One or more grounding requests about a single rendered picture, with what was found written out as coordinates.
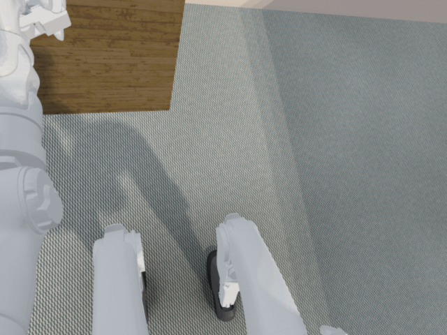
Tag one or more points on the robot left forearm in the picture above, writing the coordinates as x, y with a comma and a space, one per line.
21, 112

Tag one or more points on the left robot hand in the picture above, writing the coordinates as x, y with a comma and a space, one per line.
49, 16

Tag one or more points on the right robot foot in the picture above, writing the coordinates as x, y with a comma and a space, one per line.
228, 312

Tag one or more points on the robot foot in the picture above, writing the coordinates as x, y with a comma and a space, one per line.
144, 294
228, 312

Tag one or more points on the cabinet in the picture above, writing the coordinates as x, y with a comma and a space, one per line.
117, 56

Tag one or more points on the left robot upper arm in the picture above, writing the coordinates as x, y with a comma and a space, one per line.
29, 208

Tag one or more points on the left robot foot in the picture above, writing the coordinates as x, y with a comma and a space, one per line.
144, 294

